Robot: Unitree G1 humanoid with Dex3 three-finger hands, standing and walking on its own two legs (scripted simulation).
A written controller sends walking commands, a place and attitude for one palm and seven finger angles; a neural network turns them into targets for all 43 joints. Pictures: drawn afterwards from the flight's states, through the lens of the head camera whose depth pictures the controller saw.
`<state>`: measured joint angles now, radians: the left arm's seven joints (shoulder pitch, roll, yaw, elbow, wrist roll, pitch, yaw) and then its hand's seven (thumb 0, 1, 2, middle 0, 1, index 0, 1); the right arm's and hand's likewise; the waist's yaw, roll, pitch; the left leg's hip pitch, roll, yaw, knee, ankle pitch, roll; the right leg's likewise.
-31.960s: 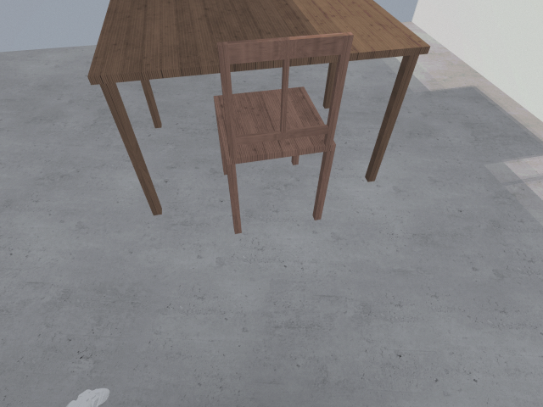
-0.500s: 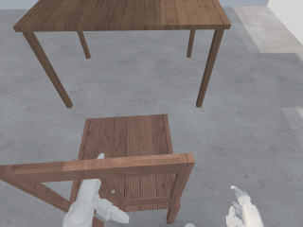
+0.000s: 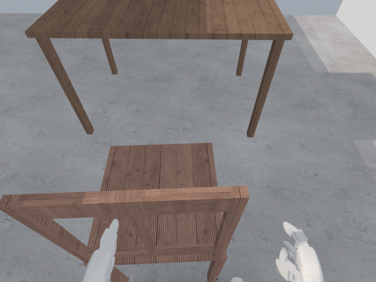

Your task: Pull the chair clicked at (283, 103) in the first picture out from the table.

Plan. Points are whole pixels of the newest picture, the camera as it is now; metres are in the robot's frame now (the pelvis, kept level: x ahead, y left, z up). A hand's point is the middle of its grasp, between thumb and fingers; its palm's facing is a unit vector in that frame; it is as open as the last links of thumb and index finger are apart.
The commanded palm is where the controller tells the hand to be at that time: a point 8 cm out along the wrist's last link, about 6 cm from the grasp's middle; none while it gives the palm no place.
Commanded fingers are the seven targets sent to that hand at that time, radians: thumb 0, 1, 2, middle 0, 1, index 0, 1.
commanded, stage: draw the fingers out of the gap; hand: left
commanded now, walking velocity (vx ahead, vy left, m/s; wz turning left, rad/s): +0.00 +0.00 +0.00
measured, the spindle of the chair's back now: (144, 233) +0.24 +0.11 -0.04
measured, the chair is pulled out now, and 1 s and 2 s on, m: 0.69 0.69 0.68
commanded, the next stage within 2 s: draw the hand back to the body in 0.24 s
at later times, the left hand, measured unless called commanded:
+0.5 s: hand out of the picture +0.11 +0.13 +0.02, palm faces +0.09 -0.99 -0.05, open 17.5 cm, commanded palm +0.07 +0.18 +0.04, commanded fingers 0.00 -0.55 0.20 0.00 0.00 0.00 0.00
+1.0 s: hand out of the picture +0.12 +0.18 +0.07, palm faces +0.00 -0.93 -0.37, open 15.9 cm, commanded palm +0.10 +0.24 +0.13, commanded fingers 0.00 -0.08 0.43 -0.06 -0.10 -0.06 -0.10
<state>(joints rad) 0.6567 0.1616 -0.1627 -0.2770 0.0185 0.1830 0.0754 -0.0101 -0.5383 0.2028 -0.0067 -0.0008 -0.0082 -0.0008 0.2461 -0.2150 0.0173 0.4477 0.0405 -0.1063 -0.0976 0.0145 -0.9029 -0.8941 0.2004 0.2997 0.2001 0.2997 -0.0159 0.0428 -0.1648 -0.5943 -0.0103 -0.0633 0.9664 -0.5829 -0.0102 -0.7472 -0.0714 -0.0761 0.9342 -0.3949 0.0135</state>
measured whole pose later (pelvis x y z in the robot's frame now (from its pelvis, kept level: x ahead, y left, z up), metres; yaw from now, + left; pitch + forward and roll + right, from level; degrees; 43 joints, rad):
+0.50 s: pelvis -0.01 +0.00 -0.02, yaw +0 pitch +13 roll -1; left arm 0.89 0.16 -0.12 -0.45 -0.09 -0.03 0.04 -0.01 -0.54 0.20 -0.01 0.00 -0.01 0.00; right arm 0.26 -0.20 -0.02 0.43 0.06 -0.14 -0.11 0.01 -0.90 -0.89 0.20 0.30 0.20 0.30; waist 0.01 0.03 -0.19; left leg -0.69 -0.01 -0.07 1.08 -0.62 -0.02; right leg -0.84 -0.07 -0.08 1.02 -0.41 0.01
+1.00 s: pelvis -0.01 -0.01 +0.01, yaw +0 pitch +6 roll -2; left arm 0.83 0.39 0.04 -0.48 -0.07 0.04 0.03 -0.01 -0.38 0.28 -0.03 -0.03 -0.21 -0.09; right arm 0.25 -0.18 0.01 0.52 0.07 -0.15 -0.14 0.02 -0.90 -0.89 0.20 0.30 0.20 0.30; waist 0.01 0.08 -0.11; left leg -0.46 0.02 -0.09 0.91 -0.55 -0.03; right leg -0.60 -0.04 -0.11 0.85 -0.36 0.00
